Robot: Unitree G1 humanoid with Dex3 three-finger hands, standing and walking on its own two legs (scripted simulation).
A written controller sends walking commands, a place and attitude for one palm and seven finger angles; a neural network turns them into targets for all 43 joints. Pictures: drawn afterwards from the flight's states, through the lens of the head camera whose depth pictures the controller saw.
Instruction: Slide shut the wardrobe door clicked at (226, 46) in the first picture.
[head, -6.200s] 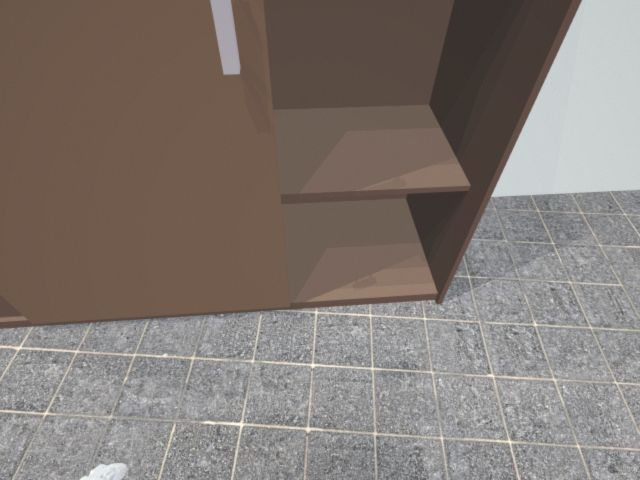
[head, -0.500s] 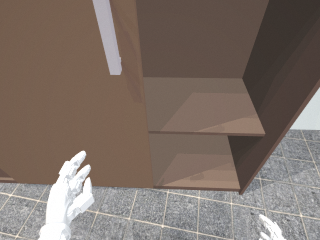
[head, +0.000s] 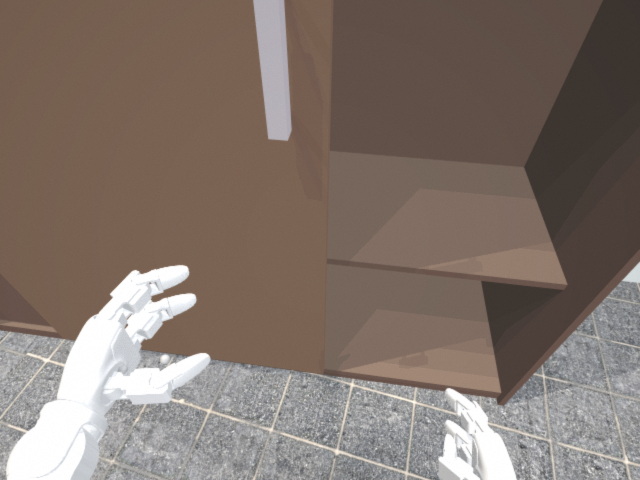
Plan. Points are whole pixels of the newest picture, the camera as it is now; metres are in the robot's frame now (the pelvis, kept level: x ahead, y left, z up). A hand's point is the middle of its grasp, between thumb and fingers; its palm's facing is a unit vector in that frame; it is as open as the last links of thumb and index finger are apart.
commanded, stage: raise the hand with hooked fingers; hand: left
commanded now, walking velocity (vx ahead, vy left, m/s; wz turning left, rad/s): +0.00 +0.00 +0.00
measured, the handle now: (278, 59) +0.54 +0.11 +0.28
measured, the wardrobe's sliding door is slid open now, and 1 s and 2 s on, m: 0.54 0.54 0.54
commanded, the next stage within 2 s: move the hooked fingers beside the handle in 1.36 s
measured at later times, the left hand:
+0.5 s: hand (73, 260) +0.24 +0.24 +0.22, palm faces +0.07 -0.99 -0.14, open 13.4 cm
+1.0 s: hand (17, 157) +0.27 +0.26 +0.31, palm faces +0.09 -0.98 -0.18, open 14.0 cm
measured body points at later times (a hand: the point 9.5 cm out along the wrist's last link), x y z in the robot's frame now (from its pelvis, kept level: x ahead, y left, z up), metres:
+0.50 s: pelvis +0.01 -0.01 +0.03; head -0.03 -0.02 +0.47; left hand +0.23 +0.29 +0.23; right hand +0.22 -0.23 -0.02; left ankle -0.02 +0.11 -0.71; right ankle +0.04 -0.13 -0.71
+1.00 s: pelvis -0.01 -0.02 +0.03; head -0.04 -0.06 +0.47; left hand +0.26 +0.31 +0.32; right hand +0.19 -0.25 -0.04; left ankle -0.02 +0.11 -0.71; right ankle +0.04 -0.13 -0.71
